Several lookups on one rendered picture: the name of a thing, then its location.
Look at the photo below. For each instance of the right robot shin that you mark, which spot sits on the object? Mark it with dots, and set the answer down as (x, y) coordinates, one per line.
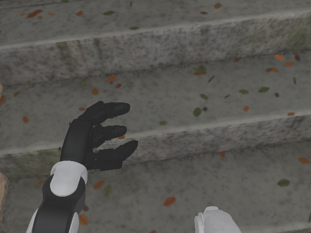
(211, 208)

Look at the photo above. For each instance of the robot left forearm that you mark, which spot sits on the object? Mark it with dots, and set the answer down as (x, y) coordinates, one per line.
(64, 196)

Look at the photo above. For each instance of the right robot thigh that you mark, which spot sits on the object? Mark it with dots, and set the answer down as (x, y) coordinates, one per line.
(215, 221)

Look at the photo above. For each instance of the robot left hand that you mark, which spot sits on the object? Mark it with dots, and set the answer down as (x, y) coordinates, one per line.
(82, 138)

